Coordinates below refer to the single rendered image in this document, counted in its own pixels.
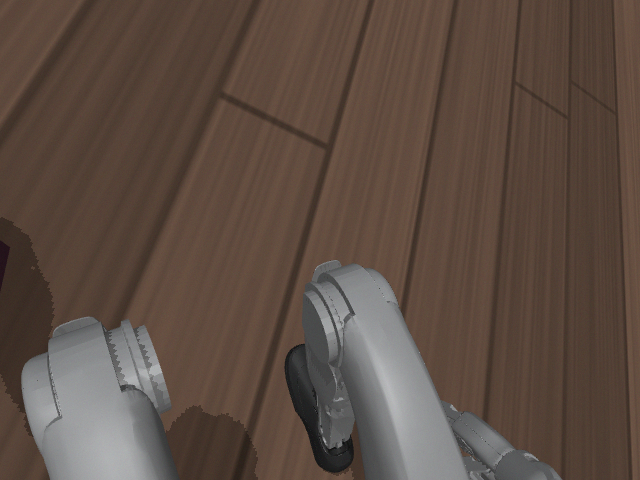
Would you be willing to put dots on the right robot hand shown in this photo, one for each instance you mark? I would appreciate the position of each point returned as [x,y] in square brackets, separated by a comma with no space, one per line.
[479,439]

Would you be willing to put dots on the right robot foot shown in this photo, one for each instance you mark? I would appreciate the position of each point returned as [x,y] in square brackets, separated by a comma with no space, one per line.
[303,396]

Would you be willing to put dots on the right robot arm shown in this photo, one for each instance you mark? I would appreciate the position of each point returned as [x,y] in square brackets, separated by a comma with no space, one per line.
[522,465]

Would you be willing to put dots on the cube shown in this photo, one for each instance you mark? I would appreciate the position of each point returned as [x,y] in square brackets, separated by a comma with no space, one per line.
[4,252]

